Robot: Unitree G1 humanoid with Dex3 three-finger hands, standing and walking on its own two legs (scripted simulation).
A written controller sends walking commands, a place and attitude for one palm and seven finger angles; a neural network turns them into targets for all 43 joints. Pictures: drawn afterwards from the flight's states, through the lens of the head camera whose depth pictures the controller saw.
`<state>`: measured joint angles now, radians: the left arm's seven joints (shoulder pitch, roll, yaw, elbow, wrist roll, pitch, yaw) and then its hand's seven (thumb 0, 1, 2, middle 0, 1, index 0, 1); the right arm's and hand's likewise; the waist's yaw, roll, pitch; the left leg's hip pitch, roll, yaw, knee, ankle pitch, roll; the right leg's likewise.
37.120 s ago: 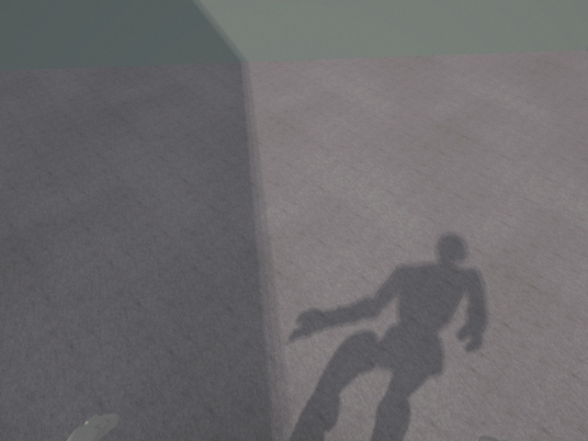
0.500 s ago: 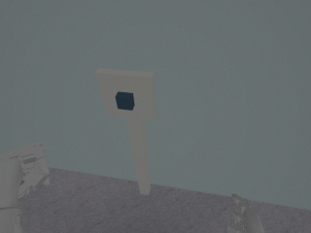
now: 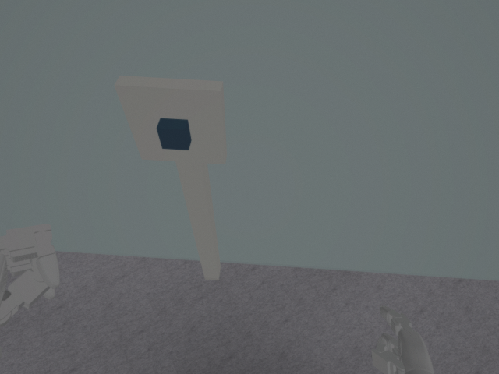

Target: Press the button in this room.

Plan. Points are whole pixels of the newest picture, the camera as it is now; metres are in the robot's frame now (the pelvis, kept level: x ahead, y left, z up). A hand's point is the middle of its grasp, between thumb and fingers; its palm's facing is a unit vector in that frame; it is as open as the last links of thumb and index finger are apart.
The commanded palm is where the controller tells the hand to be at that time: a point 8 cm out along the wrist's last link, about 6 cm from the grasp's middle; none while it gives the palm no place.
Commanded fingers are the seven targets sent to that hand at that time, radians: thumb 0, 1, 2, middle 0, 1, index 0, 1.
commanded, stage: step back with the hand held close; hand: left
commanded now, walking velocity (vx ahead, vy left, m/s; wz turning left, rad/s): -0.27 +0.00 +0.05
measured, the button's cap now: (175, 133) +0.51 +0.18 +0.08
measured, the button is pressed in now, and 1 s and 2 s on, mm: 0 0 0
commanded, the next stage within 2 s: stop stepping back and stand still in 0.80 s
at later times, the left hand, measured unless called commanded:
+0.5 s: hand out of the picture +0.10 +0.26 +0.16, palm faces +0.42 -0.82 -0.39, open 3.1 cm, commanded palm +0.03 +0.30 +0.17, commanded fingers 0.00 0.90 0.90 -1.30 -1.50 -1.30 -1.50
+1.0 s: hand out of the picture +0.01 +0.24 +0.17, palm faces +0.29 -0.85 -0.43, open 3.1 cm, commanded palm -0.05 +0.29 +0.17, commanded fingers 0.00 0.90 0.90 -1.30 -1.50 -1.30 -1.50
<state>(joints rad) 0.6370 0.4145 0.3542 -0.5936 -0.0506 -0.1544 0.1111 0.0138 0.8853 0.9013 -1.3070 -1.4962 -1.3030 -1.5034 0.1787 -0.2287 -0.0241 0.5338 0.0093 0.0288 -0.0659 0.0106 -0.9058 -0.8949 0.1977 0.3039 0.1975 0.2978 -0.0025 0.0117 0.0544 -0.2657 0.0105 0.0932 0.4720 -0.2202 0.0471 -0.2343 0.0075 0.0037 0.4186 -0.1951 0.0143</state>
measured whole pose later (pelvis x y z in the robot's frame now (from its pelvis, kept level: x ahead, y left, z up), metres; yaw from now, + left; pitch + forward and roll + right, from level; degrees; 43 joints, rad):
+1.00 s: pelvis -0.19 +0.01 -0.02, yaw -2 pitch +0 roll -3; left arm 0.58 0.48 0.41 -0.63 -0.08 -0.25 0.12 0.01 0.88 0.90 -1.31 -1.50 -1.31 -1.50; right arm 0.17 -0.17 0.01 0.63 -0.02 -0.08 -0.07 0.01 -0.90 -0.89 0.20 0.30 0.20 0.30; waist -0.01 -0.02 0.01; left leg -0.47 0.00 0.03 0.45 0.02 0.07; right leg -0.17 0.06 0.01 0.61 -0.52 0.00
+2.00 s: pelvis -0.24 +0.04 -0.02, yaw +4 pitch -1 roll -1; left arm 0.29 0.20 0.06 0.71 0.02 0.03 0.04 0.02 0.90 0.90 -1.02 -1.28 -1.02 -1.22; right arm 0.26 -0.19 0.01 0.85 -0.04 0.02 -0.01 0.01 -0.91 -0.89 0.20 0.30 0.20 0.30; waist -0.01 -0.04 0.05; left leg -0.31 0.04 0.06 0.65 -0.33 0.00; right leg -0.26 -0.03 -0.15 0.62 -0.34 -0.03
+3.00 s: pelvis -0.25 +0.06 +0.00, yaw +2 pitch -2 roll +0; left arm 0.31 0.12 0.02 1.16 0.01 0.00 0.04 0.00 0.91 0.90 -0.20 -0.30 -0.20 -0.30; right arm 0.33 -0.09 -0.01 1.15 -0.02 0.01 -0.04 0.00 -0.91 -0.89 0.20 0.30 0.20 0.30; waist 0.00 0.01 0.06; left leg -0.18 0.01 0.11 0.42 -0.21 0.03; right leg -0.16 -0.04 -0.11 0.42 -0.22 0.00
